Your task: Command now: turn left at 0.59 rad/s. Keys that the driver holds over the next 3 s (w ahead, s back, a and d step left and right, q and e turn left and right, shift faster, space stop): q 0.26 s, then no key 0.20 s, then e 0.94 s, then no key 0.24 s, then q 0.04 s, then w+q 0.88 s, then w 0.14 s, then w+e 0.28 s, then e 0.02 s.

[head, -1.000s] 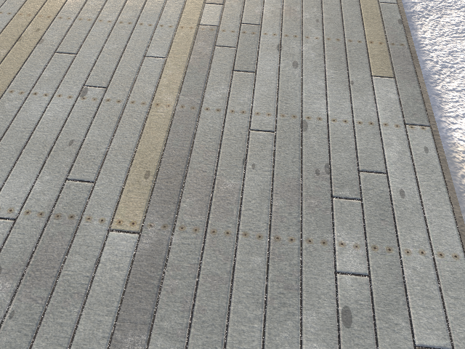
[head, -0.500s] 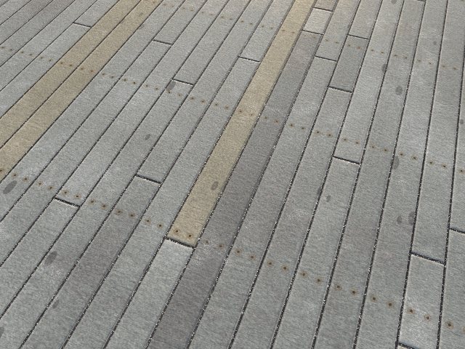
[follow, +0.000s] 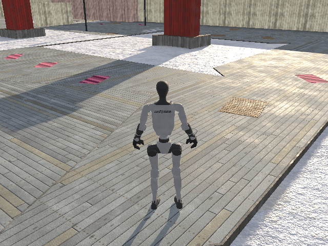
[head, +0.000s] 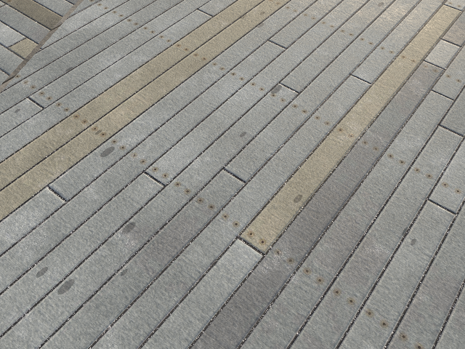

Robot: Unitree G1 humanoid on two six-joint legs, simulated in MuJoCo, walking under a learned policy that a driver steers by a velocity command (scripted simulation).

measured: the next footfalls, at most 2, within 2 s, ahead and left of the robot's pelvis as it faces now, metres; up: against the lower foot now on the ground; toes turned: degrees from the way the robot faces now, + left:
right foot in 0.08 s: +0.06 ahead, -0.14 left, +0.00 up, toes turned +8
left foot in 0.48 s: +0.01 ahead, +0.13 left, +0.00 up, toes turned +13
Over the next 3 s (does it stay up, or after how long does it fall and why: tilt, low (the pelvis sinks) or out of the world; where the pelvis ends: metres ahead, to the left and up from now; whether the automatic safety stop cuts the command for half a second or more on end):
stays up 0.62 0.04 0.01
